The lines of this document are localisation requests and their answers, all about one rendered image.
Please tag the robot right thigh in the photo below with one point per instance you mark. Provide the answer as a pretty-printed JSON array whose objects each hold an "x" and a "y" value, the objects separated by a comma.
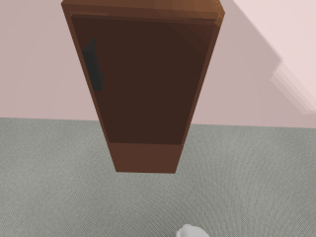
[{"x": 191, "y": 231}]

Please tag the cupboard door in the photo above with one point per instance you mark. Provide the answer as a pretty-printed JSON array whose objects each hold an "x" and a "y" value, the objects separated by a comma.
[{"x": 151, "y": 72}]

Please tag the handle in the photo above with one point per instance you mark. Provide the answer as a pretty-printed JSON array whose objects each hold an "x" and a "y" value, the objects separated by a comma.
[{"x": 92, "y": 64}]

